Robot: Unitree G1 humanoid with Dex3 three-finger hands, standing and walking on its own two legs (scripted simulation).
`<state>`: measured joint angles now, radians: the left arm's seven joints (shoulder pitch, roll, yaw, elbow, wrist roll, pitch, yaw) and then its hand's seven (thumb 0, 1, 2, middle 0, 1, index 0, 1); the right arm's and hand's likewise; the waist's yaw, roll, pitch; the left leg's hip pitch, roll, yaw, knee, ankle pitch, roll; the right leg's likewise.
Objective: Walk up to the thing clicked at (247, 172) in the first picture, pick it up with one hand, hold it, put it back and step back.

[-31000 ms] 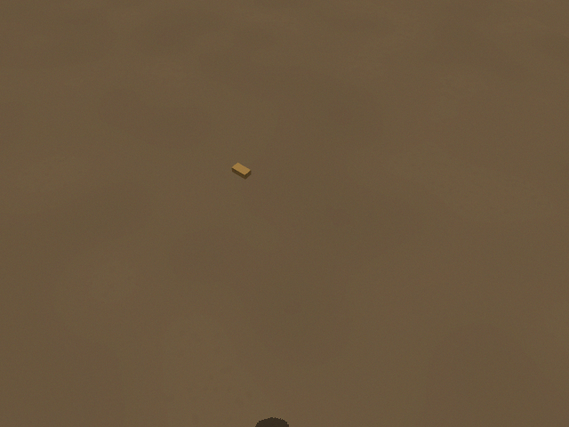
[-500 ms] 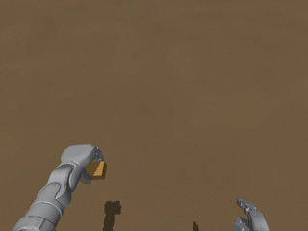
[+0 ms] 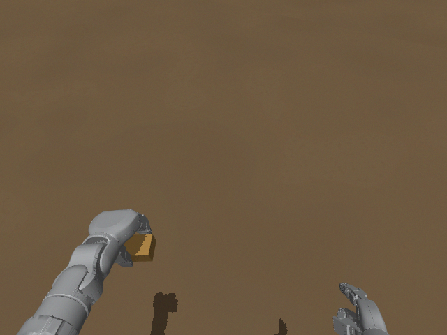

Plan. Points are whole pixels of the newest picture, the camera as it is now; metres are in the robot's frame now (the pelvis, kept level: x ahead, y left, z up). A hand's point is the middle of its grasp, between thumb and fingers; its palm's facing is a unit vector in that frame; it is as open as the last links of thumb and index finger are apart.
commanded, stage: hold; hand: left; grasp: from above
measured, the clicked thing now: (131, 248) +0.30 +0.22 -0.07
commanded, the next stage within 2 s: crouch in 0.36 s
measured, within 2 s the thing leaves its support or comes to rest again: neither
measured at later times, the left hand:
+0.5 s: hand (126, 241) +0.30 +0.22 -0.03, palm faces -0.46 -0.06 -0.89, open 7.4 cm
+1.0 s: hand (142, 254) +0.33 +0.23 -0.19, palm faces -0.43 +0.04 -0.90, open 7.4 cm
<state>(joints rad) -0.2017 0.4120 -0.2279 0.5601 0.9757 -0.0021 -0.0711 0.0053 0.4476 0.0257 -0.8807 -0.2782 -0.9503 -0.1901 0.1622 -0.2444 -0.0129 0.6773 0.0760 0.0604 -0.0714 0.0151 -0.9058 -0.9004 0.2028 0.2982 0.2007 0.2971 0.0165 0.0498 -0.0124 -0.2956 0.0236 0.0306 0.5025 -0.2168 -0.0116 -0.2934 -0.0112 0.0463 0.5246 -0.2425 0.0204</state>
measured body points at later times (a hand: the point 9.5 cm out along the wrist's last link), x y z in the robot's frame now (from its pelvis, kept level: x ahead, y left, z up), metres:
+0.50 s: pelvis +0.02 +0.00 +0.00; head +0.02 -0.02 +0.45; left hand +0.32 +0.22 +0.02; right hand +0.17 -0.25 -0.11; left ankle +0.03 +0.13 -0.74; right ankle +0.02 -0.13 -0.74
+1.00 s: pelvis -0.01 +0.00 -0.09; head +0.09 +0.02 +0.35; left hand +0.35 +0.23 -0.14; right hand +0.10 -0.28 -0.20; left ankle +0.03 +0.13 -0.73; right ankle +0.02 -0.13 -0.74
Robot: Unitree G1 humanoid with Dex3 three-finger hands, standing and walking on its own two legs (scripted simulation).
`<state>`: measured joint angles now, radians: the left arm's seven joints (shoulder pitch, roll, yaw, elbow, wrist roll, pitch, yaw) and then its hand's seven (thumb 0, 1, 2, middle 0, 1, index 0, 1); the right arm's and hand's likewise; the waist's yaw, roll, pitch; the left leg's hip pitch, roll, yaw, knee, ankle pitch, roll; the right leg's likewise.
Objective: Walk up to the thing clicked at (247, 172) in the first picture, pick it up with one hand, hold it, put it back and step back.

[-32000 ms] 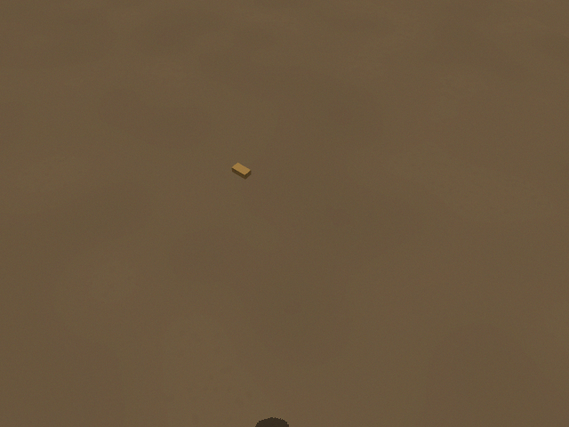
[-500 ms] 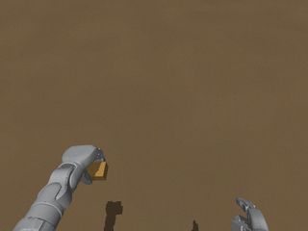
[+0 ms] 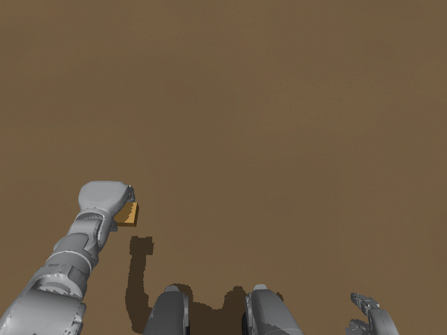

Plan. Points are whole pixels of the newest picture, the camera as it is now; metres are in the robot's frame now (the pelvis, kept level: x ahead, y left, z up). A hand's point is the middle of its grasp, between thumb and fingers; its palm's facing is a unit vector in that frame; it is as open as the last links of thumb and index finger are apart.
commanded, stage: crouch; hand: left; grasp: from above
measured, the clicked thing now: (115, 214) +0.37 +0.23 -0.14
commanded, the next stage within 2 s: lower in 1.56 s
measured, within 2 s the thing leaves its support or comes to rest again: neither
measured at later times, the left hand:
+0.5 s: hand (136, 225) +0.41 +0.23 -0.34, palm faces -0.47 +0.02 -0.88, open 7.4 cm
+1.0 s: hand (143, 224) +0.45 +0.24 -0.46, palm faces -0.46 +0.00 -0.89, open 7.4 cm
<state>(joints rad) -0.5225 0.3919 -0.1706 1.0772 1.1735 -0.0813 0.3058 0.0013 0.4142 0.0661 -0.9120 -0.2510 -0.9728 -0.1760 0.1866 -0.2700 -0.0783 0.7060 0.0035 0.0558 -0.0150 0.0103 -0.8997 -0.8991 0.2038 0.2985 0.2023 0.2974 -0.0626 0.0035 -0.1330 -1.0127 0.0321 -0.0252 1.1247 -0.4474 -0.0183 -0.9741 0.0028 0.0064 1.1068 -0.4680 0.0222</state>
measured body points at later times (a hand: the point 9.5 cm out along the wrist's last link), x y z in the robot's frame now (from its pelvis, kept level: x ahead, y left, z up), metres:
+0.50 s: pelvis -0.04 +0.01 -0.20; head +0.16 +0.04 +0.20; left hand +0.43 +0.23 -0.29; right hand -0.01 -0.26 -0.32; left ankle +0.04 +0.13 -0.65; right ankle +0.03 -0.13 -0.65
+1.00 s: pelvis -0.05 +0.00 -0.30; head +0.20 +0.04 +0.08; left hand +0.47 +0.23 -0.41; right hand -0.01 -0.28 -0.41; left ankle +0.04 +0.13 -0.65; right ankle +0.03 -0.13 -0.65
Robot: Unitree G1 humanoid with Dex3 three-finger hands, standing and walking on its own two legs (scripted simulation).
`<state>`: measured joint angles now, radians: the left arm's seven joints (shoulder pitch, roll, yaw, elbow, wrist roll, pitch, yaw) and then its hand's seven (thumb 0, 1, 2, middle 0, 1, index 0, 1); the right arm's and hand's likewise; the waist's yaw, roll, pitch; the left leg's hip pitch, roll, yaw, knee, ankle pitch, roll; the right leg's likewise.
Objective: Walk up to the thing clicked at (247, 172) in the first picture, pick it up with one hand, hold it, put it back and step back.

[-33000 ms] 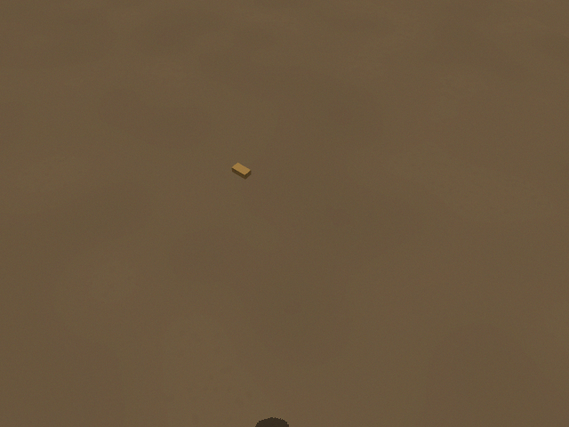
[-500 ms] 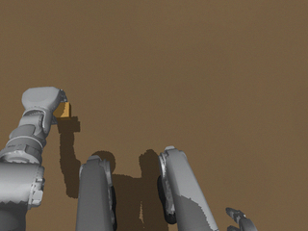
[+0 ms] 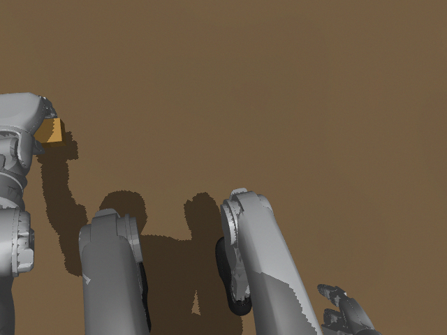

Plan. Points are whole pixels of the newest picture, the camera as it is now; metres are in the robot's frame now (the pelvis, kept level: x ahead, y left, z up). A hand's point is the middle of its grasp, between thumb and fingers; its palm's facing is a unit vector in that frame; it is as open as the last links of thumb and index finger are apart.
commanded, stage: crouch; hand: left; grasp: from above
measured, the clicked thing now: (36, 134) +0.48 +0.28 -0.20
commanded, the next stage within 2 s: lower in 0.56 s
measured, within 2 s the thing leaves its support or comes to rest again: neither
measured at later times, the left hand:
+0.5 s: hand (36, 139) +0.48 +0.29 -0.22, palm faces -0.46 -0.03 -0.89, open 7.4 cm
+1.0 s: hand (47, 145) +0.48 +0.28 -0.26, palm faces -0.50 -0.05 -0.87, open 7.4 cm
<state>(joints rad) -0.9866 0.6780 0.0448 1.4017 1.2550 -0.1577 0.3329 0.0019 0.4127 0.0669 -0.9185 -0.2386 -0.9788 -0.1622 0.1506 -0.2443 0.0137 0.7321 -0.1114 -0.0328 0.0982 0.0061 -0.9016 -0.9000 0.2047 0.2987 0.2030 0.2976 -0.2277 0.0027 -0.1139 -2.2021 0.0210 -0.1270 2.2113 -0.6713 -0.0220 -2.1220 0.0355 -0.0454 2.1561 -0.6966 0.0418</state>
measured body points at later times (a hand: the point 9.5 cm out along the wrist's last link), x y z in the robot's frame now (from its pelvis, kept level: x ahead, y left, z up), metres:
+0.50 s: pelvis -0.01 +0.00 -0.05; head +0.24 +0.07 +0.32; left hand +0.50 +0.29 -0.17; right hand +0.03 -0.27 -0.15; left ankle +0.08 +0.13 -0.35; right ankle +0.09 -0.13 -0.35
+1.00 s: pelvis +0.00 +0.00 -0.07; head +0.26 +0.08 +0.29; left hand +0.50 +0.28 -0.21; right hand +0.03 -0.27 -0.16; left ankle +0.08 +0.13 -0.35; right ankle +0.09 -0.13 -0.35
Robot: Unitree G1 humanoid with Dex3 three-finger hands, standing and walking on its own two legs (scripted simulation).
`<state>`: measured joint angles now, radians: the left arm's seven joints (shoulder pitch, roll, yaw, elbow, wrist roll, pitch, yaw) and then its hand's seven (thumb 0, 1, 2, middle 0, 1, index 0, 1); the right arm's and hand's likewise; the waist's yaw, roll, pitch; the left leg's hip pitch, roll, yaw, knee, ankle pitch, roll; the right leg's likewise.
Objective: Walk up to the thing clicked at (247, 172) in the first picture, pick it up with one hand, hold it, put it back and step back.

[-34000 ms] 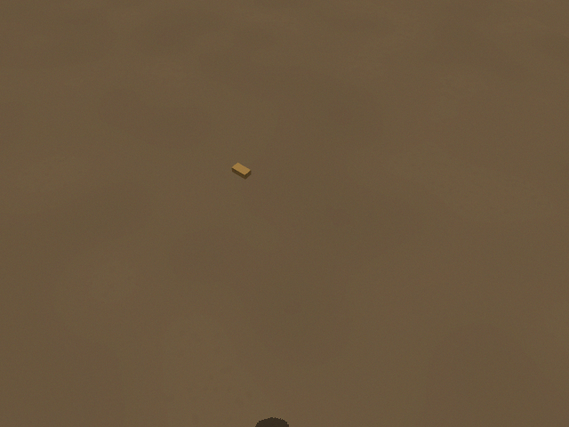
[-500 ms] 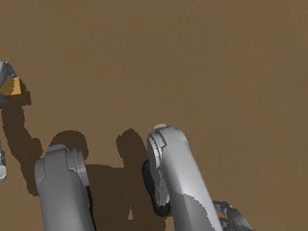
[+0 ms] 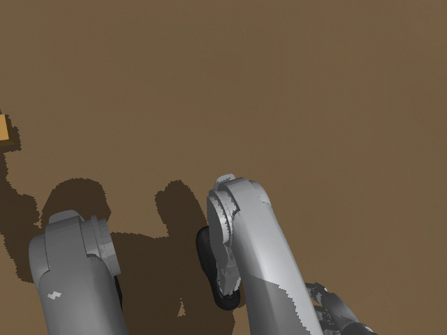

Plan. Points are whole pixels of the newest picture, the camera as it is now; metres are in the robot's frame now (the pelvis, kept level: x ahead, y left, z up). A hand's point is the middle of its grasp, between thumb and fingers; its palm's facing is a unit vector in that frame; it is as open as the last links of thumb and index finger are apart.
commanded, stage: lower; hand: left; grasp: from above
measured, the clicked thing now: out of the picture +0.47 +0.32 -0.23
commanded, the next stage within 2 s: rest in 0.02 s
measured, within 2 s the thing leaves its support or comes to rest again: rests again in 1.14 s
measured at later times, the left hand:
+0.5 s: hand out of the picture +0.47 +0.31 -0.24, palm faces -0.48 -0.11 -0.87, open 7.4 cm
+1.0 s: hand out of the picture +0.47 +0.31 -0.26, palm faces -0.47 -0.10 -0.88, open 7.4 cm
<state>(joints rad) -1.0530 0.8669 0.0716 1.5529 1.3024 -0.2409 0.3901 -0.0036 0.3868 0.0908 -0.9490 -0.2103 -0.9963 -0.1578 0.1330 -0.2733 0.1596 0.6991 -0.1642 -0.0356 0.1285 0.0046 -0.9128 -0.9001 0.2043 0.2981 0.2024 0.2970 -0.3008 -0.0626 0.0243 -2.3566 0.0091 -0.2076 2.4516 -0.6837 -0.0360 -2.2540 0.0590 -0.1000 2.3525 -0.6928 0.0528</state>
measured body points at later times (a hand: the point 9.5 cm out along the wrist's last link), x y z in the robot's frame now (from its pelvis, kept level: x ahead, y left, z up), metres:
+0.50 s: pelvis +0.00 +0.00 -0.01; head +0.28 +0.11 +0.33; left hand +0.49 +0.31 -0.19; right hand +0.05 -0.26 -0.08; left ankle +0.07 +0.14 -0.29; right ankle +0.10 -0.12 -0.29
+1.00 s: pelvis +0.00 +0.01 -0.01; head +0.28 +0.12 +0.32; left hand +0.49 +0.31 -0.21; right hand +0.05 -0.25 -0.08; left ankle +0.07 +0.14 -0.29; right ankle +0.10 -0.12 -0.29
